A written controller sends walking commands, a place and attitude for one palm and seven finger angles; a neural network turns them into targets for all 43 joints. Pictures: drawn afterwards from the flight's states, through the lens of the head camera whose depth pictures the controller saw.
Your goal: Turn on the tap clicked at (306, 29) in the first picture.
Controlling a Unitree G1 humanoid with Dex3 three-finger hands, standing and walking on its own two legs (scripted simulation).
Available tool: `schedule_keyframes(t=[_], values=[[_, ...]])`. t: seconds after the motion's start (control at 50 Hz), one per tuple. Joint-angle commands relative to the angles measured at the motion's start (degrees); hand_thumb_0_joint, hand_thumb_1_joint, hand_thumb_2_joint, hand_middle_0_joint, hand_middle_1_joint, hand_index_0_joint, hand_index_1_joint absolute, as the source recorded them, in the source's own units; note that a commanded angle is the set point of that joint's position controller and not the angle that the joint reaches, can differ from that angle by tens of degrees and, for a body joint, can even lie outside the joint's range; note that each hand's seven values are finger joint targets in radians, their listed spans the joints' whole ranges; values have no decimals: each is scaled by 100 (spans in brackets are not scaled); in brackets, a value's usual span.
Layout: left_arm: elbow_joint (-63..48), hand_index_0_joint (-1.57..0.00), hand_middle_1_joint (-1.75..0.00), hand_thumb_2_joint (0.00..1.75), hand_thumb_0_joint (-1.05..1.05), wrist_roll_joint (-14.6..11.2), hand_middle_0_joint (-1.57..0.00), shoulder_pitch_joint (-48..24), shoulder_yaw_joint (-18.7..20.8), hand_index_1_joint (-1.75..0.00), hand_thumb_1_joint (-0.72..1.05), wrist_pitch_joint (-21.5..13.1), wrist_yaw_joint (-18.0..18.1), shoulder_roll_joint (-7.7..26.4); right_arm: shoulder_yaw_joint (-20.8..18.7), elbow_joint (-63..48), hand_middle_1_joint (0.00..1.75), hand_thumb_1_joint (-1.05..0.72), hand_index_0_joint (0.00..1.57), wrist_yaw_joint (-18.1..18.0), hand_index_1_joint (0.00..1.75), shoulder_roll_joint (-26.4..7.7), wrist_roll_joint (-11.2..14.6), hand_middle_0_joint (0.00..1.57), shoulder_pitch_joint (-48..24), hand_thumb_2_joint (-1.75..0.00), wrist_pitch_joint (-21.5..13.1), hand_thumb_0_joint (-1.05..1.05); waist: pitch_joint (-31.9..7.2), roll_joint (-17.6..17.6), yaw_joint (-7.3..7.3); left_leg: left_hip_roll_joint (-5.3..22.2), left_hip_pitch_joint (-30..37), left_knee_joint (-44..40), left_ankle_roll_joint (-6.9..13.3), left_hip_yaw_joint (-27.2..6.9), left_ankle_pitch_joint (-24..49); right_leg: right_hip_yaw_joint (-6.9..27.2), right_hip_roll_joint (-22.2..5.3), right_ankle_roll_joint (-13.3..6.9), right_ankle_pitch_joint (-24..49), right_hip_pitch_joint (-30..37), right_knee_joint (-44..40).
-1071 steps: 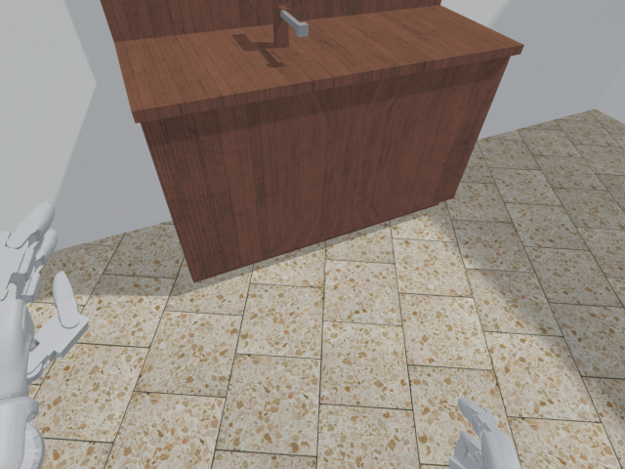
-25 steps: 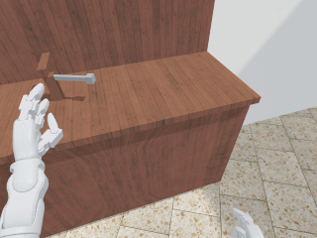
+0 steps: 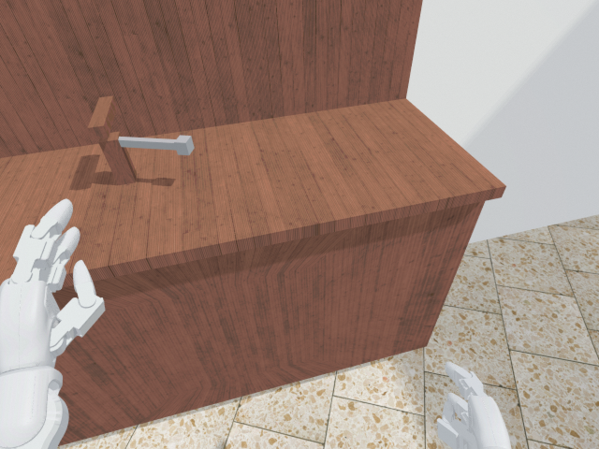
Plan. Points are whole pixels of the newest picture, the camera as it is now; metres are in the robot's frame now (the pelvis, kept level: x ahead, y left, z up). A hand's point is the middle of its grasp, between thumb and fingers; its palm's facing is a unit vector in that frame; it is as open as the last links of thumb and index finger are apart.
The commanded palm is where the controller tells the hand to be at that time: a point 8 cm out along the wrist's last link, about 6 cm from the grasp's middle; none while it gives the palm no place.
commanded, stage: draw the hand back beside the body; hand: left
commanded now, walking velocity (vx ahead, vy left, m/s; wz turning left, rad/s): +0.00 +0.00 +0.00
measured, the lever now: (184, 145) +0.60 +0.32 +0.12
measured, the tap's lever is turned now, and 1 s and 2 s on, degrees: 67 67 67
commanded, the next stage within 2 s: step back with the hand held close in 0.06 s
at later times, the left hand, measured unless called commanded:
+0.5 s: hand (116, 305) +0.21 +0.24 +0.15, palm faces +0.32 -0.85 -0.42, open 7.4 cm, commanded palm +0.16 +0.29 +0.17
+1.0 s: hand (37, 365) +0.14 +0.28 +0.15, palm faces +0.45 -0.82 -0.36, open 7.4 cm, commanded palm +0.07 +0.31 +0.17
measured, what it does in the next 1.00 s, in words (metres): steps on the spot: right foot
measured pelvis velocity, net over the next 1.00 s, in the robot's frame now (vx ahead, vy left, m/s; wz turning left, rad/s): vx -0.09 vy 0.03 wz -0.01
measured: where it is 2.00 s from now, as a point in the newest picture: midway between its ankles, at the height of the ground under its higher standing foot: outside the picture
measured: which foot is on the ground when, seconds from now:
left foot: down 0.00-1.00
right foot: down 0.00-0.76, up 0.78-0.92, down 0.94-1.00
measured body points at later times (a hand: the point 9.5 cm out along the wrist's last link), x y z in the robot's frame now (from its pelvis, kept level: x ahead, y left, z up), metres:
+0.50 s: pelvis -0.01 +0.01 +0.00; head -0.01 -0.01 +0.44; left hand +0.19 +0.28 +0.17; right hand +0.15 -0.25 -0.09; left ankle +0.02 +0.10 -0.74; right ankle +0.04 -0.07 -0.74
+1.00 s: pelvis -0.09 +0.03 -0.01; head -0.07 +0.03 +0.44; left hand +0.11 +0.32 +0.17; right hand +0.10 -0.19 -0.10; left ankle +0.02 +0.10 -0.74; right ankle -0.10 -0.07 -0.74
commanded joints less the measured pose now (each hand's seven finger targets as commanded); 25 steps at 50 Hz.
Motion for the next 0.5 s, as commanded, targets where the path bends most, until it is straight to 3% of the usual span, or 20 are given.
schedule_keyframes(t=[0.0, 0.02, 0.06, 0.14, 0.16, 0.18, 0.2, 0.24, 0.28, 0.32, 0.36, 0.4, 0.44, 0.48], values=[[-1210, -20, -30, 90, 0, 2, -20, -761, 463, -30, 90, -308, 67, 919, -191, -945, 30, -90, 20, -26, 30, -505, -33, 20, -796, -90, -360, 0, -438, -142, -90, 171, -338, -520, -33, -62, -214, 549, -426, 235, -654, 26, -548], [-1324, -20, -30, 90, 0, 2, -20, -729, 450, -30, 90, -322, 61, 921, -186, -950, 30, -90, 20, -16, 30, -508, -36, 20, -787, -90, -372, 0, -514, -240, -86, 173, -322, -516, -31, -74, -74, 523, -407, 238, -504, 84, -508], [-1416, -20, -30, 90, 0, 9, -20, -691, 589, -30, 90, -315, 58, 1068, -182, -948, 30, -90, 20, -10, 30, -534, -54, 20, -794, -90, -410, 0, -590, -22, -44, 178, -301, -523, -50, -58, 100, 522, -405, 223, -282, 169, -469], [-1424, -20, -30, 90, 0, 14, -20, -670, 623, -30, 90, -303, 42, 1088, -159, -933, 30, -90, 20, 9, 30, -501, -71, 20, -802, -90, -419, 0, -438, -259, -62, 198, -386, -487, -52, -36, 298, 525, -404, 241, -40, 169, -459], [-1184, -20, -30, 90, 0, 30, -20, -950, 774, -30, 90, -267, 73, 1242, -172, -848, 30, -90, 20, -17, 30, -541, -62, 20, -788, -90, -404, 0, -385, 2, -96, 188, -383, -489, -61, -15, 281, 536, -395, 225, -27, 111, -475], [-1199, -20, -30, 90, 0, 56, -20, -918, 1256, -30, 90, -370, 53, 1550, -214, -1110, 30, -90, 20, -22, 30, -741, -3, 20, -525, -90, -245, 0, 0, -424, -308, 339, -785, -220, 65, -257, 31, 1094, -715, 316, 118, -702, -746], [-865, -20, -30, 90, 0, 101, -20, -546, 1042, -30, 90, -369, -2, 1268, -237, -1029, 30, -90, 20, 9, 30, -653, -11, 20, -396, -90, -120, 0, -218, -748, -354, 326, -681, 103, 80, -273, -18, 1242, -959, 304, 63, -819, -822], [-923, -20, -30, 90, 0, 159, -20, -454, 761, -30, 90, -385, -37, 1068, -236, -1089, 30, -90, 20, 58, 30, -576, 18, 20, -357, -90, 33, 0, -410, -744, -405, 294, -629, 435, 67, -203, -8, 1391, -1221, 244, -13, -981, -865], [-1145, -20, -30, 90, 0, 176, -20, -346, 685, -30, 90, -466, -26, 1053, -243, -1182, 30, -90, 20, 41, 30, -608, 45, 20, -325, -90, 78, 0, -758, -231, -408, 338, -612, 368, 36, -214, 306, 1226, -1249, 179, 363, -800, -559], [-1470, -20, -30, 90, 0, 174, -20, -123, 690, -30, 90, -474, 10, 1089, -279, -1304, 30, -90, 20, 24, 30, -707, 47, 20, -313, -90, 126, 0, -1057, 117, -380, 426, -632, 207, 34, -256, 700, 1015, -1123, 236, 716, -607, -234], [-1678, -20, -30, 90, 0, 183, -20, 90, 926, -30, 90, -464, 56, 1308, -302, -1389, 30, -90, 20, -26, 30, -760, 21, 20, -352, -90, 179, 0, -1220, 155, -335, 503, -708, 120, 31, -330, 1261, 809, -994, 293, 1199, -453, 82], [-1736, -20, -30, 90, 0, 188, -20, 276, 1046, -30, 90, -417, 86, 1373, -339, -1484, 30, -90, 20, -49, 30, -771, 39, 20, -335, -90, 276, 0, -1310, -278, -313, 587, -857, 119, 30, -400, 1551, 736, -892, 344, 1383, -353, 275], [-1742, -20, -30, 90, 0, 180, -20, 370, 1173, -30, 90, -400, 115, 1461, -382, -1520, 30, -90, 20, -70, 30, -775, 44, 20, -305, -90, 362, 0, -1283, -506, -336, 560, -985, 260, 36, -369, 1428, 846, -956, 328, 1429, -443, 276], [-1724, -20, -30, 90, 0, 187, -20, 470, 1227, -30, 90, -390, 139, 1470, -398, -1548, 30, -90, 20, -95, 30, -771, 42, 20, -289, -90, 410, 0, -1265, -445, -349, 569, -1088, 268, 22, -405, 1366, 863, -985, 292, 1389, -486, 356]])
